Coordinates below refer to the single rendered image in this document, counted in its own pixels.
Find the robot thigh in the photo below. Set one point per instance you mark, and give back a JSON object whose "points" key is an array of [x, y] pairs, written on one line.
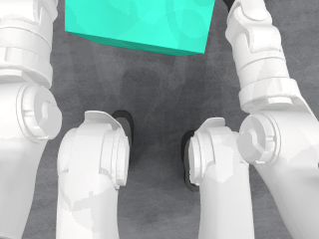
{"points": [[224, 188], [87, 206]]}

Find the robot right upper arm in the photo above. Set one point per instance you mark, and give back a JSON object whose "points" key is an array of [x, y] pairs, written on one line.
{"points": [[283, 146]]}

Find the right robot hand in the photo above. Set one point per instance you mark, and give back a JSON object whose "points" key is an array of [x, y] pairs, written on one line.
{"points": [[229, 4]]}

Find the robot left forearm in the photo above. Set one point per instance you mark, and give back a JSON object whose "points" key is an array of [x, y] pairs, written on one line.
{"points": [[26, 36]]}

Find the robot left upper arm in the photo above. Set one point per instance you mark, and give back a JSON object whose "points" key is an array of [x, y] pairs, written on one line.
{"points": [[29, 117]]}

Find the robot left thigh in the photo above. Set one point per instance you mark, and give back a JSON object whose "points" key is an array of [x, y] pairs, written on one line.
{"points": [[87, 206]]}

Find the robot right forearm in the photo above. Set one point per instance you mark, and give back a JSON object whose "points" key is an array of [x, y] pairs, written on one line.
{"points": [[259, 60]]}

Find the carton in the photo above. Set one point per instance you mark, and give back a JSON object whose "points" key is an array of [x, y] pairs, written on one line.
{"points": [[169, 27]]}

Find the robot right thigh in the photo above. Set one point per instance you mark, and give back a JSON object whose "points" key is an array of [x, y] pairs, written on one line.
{"points": [[224, 188]]}

